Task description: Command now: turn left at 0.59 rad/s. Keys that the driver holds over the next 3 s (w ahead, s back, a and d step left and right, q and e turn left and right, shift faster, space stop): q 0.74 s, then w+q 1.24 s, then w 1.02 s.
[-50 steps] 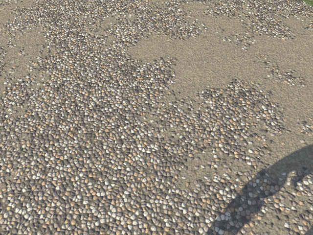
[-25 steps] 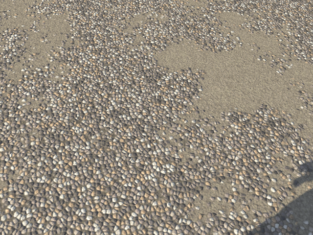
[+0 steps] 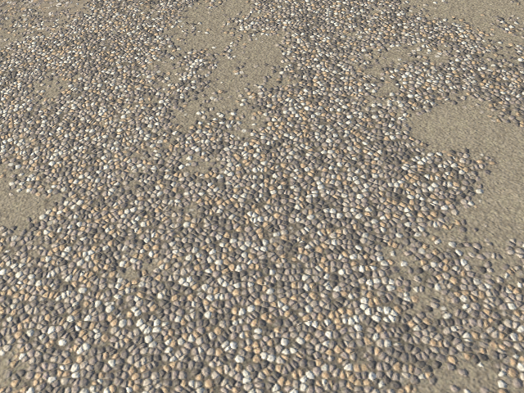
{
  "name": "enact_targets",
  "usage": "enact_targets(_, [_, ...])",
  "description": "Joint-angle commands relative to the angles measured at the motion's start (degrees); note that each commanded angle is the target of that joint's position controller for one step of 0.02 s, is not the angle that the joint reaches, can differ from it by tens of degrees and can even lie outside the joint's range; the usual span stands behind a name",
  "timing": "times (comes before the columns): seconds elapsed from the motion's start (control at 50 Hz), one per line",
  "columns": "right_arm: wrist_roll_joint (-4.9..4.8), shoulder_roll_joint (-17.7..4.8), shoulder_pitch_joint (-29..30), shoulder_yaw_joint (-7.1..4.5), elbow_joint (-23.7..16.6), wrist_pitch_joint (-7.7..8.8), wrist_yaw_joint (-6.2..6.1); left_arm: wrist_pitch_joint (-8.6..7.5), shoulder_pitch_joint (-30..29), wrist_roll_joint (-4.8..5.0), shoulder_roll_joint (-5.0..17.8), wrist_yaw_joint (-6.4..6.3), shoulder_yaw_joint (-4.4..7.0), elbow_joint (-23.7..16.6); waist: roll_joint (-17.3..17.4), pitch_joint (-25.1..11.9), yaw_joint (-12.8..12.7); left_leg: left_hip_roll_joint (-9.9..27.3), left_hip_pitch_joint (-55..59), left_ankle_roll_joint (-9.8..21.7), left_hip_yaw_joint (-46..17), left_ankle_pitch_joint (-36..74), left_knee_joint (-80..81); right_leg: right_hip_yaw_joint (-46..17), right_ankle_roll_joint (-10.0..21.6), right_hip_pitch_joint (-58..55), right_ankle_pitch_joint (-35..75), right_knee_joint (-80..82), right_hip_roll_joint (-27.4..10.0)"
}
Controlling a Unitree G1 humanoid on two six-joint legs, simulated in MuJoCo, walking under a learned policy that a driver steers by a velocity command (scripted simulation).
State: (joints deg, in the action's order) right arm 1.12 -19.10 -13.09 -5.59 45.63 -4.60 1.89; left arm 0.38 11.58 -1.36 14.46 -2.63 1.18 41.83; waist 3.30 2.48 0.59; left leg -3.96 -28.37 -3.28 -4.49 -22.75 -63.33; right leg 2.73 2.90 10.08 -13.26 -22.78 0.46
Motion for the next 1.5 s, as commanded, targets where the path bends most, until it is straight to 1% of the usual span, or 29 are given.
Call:
enact_targets(0.02, [-0.31,-3.0,2.7,-0.11,-4.7,0.08,0.58,-0.45,4.4,-0.05,9.5,-0.02,2.8,-1.8,-11.8,-3.2,-2.6,1.0,-7.2,-1.0,2.3,-1.3,3.7,-8.6,9.0,-12.8,32.8,2.6,-14.6])
enact_targets(0.16, [-1.13,-1.7,4.9,1.02,-7.3,0.05,0.95,-0.47,2.6,-0.32,11.3,1.47,3.88,-1.6,-13.9,-4.2,-2.5,2.5,6.4,2.1,7.8,-3.3,19.2,-3.7,8.5,-6.7,31.5,0.1,-16.7])
enact_targets(0.22, [-1.03,-1.7,3.5,1.06,-7.8,0.67,0.74,-0.07,1.7,0.29,12.2,1.78,4.34,-1.3,-13.4,-4.9,-1.0,1.8,12.5,4.2,9.3,0.8,30.1,-2.1,6.3,-4.9,28.1,-4.4,-17.1])
enact_targets(0.24, [-0.41,-1.7,1.6,1.07,-7.3,1.28,0.35,0.17,1.5,0.74,12.1,1.76,4.41,-1.1,-11.1,-5.4,0.7,1.3,17.8,5.1,8.8,8.2,38.4,0.1,3.7,-1.7,22.8,-8.6,-16.1])
enact_targets(0.26, [0.56,-4.9,-0.7,0.33,-6.9,2.2,-0.33,0.38,3.7,0.54,10.8,1.87,4.16,-0.7,-2.7,-6.9,1.6,6.1,25.8,6.6,-0.4,13.2,45.5,3.7,0.0,5.8,11.8,-18.4,-13.3])
enact_targets(0.28, [0.21,-14.2,-0.9,-1.49,-8.5,3.04,-0.76,0.85,3.9,-0.23,4.9,2.18,2.54,-4.7,14.2,-6.2,-0.5,25.0,32.2,13.5,-25.5,39.5,45.2,7.4,-4.9,23.3,-23.0,-32.2,-3.0])
enact_targets(0.3, [-0.91,-13.9,-6.9,-2.22,-7.2,2.98,-0.86,1.81,-1.0,-0.57,7.4,1.17,2.7,-5.3,7.1,-8.4,5.2,26.4,29.7,20.8,-24.6,45.9,43.4,-1.9,-4.8,24.3,-25.2,-39.7,-1.5])
enact_targets(0.34, [-1.0,-7.9,-0.5,-0.34,-7.3,2.47,-1.46,2.08,-0.9,0.73,8.4,1.38,3.1,-4.1,2.9,-1.7,0.8,19.0,24.0,18.8,-15.7,37.2,44.7,-4.8,-4.5,24.6,-15.6,-41.4,-3.5])
enact_targets(0.38, [-1.25,-5.8,3.8,0.39,-8.4,2.24,-2.06,1.88,1.0,-0.22,9.9,1.79,3.64,-2.9,4.4,-1.9,-1.1,13.6,23.1,15.8,-11.8,36.2,45.1,-4.3,-5.0,22.6,-9.7,-39.7,-3.3])
enact_targets(0.44, [-1.18,-6.9,1.4,0.13,-7.9,2.68,-1.73,2.31,1.9,-0.1,8.9,2.31,3.51,-2.6,2.0,-4.7,-0.9,12.7,24.2,15.8,-12.3,37.0,44.6,-4.4,-5.7,21.6,-7.7,-39.1,-2.1])
enact_targets(0.6, [-0.19,-8.5,-3.0,-0.65,-7.2,2.7,-1.75,2.52,-3.1,0.15,8.1,1.58,3.09,-4.6,3.1,-3.4,1.5,12.5,23.3,17.0,-20.9,24.5,44.7,-6.1,-5.6,22.4,-8.9,-28.6,-0.5])
enact_targets(0.74, [0.12,-9.0,-1.6,-1.16,-7.4,2.4,-1.35,1.24,-3.2,1.22,8.0,0.91,2.36,-5.9,3.9,-4.6,0.7,10.8,19.8,15.6,-27.3,31.3,41.3,-7.0,-3.4,12.1,-10.7,-17.7,2.9])
enact_targets(0.78, [-0.12,-8.7,0.0,-1.29,-7.4,2.14,-1.22,0.57,0.7,1.08,7.6,0.67,2.08,-5.1,3.0,-5.7,-1.8,7.9,14.8,13.7,-28.5,13.4,41.7,-6.8,-2.4,2.4,-8.9,-7.8,3.7])
enact_targets(0.8, [-0.44,-7.6,1.8,-1.02,-7.7,2.05,-1.34,0.14,3.2,0.77,7.2,0.21,1.99,-4.3,1.5,-4.3,-4.2,4.8,8.0,11.3,-27.1,0.5,40.3,-6.7,-1.7,-5.7,-5.3,1.4,3.0])
enact_targets(0.82, [-0.76,-3.8,0.4,-0.09,-8.2,2.36,-1.48,-0.21,4.3,0.22,11.3,-0.53,2.8,-4.2,-7.9,-4.0,-3.9,-0.5,-1.9,7.6,-20.3,-14.7,31.0,-17.2,0.4,-13.4,-14.6,8.3,-7.3])
enact_targets(0.84, [-0.66,-1.4,-1.0,0.62,-9.2,2.84,-1.75,-0.27,4.9,-0.23,17.0,-0.5,3.74,-5.3,-16.2,-5.1,-3.7,-9.1,-9.7,5.8,-7.5,-14.0,15.9,-36.3,4.7,-15.1,-29.5,14.9,-21.4])
enact_targets(0.86, [1.6,-6.5,2.0,-0.33,-9.3,3.18,-1.87,-0.18,3.2,-1.25,17.3,-0.14,4.26,-4.2,-11.0,0.3,-2.8,-3.7,-11.7,5.4,-6.6,-6.4,9.2,-37.9,7.4,-5.9,-32.3,15.6,-22.3])
enact_targets(0.9, [1.49,-7.2,-0.2,-0.77,-7.4,3.41,-0.32,-0.81,-0.9,-0.34,11.2,0.65,2.76,-4.5,-9.9,3.1,0.3,-1.1,-9.9,4.5,-5.3,0.9,4.0,-28.0,6.1,-2.4,-26.9,15.6,-16.1])
enact_targets(0.94, [1.37,-6.3,-2.6,-0.56,-5.6,3.13,1.23,-1.58,-0.8,-0.01,9.4,0.88,2.28,-4.6,-11.9,2.0,0.4,0.0,-9.8,3.6,-2.4,4.9,-0.6,-19.8,5.1,-3.6,-19.8,16.0,-12.6])
enact_targets(1.12, [1.17,-2.7,8.5,0.92,-8.2,3.62,2.87,-4.62,10.6,-0.12,9.5,2.28,3.38,1.1,-8.8,3.9,-4.7,4.4,-18.8,2.1,-0.1,12.3,6.3,-7.8,6.4,-13.4,-1.0,16.2,-15.0])
enact_targets(1.24, [1.24,-0.4,16.4,2.62,-11.9,4.3,4.03,-5.03,12.3,-0.15,9.9,2.31,3.5,4.0,-10.0,4.8,-5.4,6.0,-10.8,5.3,7.9,11.2,21.7,1.2,5.2,-12.3,14.9,13.0,-15.9])
enact_targets(1.28, [1.54,-0.6,15.7,2.71,-12.3,4.31,3.72,-4.5,12.8,0.03,10.9,2.07,3.59,4.9,-10.6,3.6,-4.4,3.8,-4.4,7.8,11.1,7.8,25.9,4.1,4.2,-12.2,26.5,8.8,-16.1])
enact_targets(1.32, [1.75,-2.2,7.3,1.75,-10.3,4.8,2.64,-3.94,13.1,0.3,12.5,1.87,3.64,5.7,-10.4,-2.6,0.1,-1.3,8.5,10.9,13.0,5.1,29.1,7.9,3.3,-11.7,50.1,-6.4,-15.8])
enact_targets(1.34, [2.1,-3.6,-2.9,0.78,-7.0,5.35,1.84,-3.63,12.7,0.57,12.4,1.77,3.31,5.4,-8.0,-9.1,4.8,-3.1,22.1,12.6,12.0,7.8,33.3,10.0,1.8,-6.6,48.5,-19.7,-14.4])
enact_targets(1.36, [2.37,-9.1,-11.0,-1.0,-5.4,5.4,0.61,-3.72,13.7,0.83,9.7,2.22,2.35,3.1,0.3,-16.3,7.6,8.2,39.3,16.2,-4.5,-5.5,37.3,10.6,-0.4,9.3,28.0,-38.0,-11.8])
enact_targets(1.38, [0.52,-14.1,-9.7,-2.02,-6.8,5.2,0.07,-4.29,11.8,0.28,5.6,3.17,1.69,-1.2,11.8,-21.4,4.3,23.5,48.9,21.9,-37.3,-8.5,45.2,4.9,-3.2,27.8,-15.8,-54.7,-1.3])
enact_targets(1.4, [-0.19,-13.2,-10.2,-1.99,-6.8,4.92,-0.22,-4.54,5.3,-0.25,10.6,3.21,2.68,-2.2,2.9,-18.1,7.6,23.1,47.1,22.4,-37.0,1.5,47.7,-4.0,-2.7,33.6,-12.5,-58.0,-2.4])
enact_targets(1.44, [-0.35,-7.6,-6.3,-0.44,-5.0,5.35,-1.09,-5.34,4.6,0.42,8.4,3.4,1.88,-2.0,-2.2,-5.5,2.5,18.3,32.5,20.0,-20.5,21.0,46.6,-4.1,-1.9,30.9,-4.7,-49.7,-7.2])
enact_targets(1.5, [-0.7,-4.8,-2.0,0.76,-5.5,6.73,-1.27,-2.81,8.5,-1.74,8.0,3.76,1.89,-0.5,-1.1,-3.8,-2.3,11.9,22.5,18.5,-12.8,30.8,48.5,-3.9,-3.4,23.0,-4.9,-43.6,-8.1])
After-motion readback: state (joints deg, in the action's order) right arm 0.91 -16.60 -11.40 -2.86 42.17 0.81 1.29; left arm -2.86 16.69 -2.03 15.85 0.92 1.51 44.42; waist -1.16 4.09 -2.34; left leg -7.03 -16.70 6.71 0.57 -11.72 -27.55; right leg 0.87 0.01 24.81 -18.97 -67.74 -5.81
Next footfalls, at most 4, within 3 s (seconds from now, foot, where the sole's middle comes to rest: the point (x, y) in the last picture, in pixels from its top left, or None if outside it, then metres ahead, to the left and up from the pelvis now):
0.26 left None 0.01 0.12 -0.78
0.82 right None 0.10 -0.04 -0.78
1.34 left None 0.15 0.32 -0.78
1.88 right None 0.46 0.54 -0.78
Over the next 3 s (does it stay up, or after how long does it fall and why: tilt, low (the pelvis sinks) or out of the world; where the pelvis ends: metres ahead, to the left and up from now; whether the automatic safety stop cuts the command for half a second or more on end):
stays up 0.46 1.00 -0.02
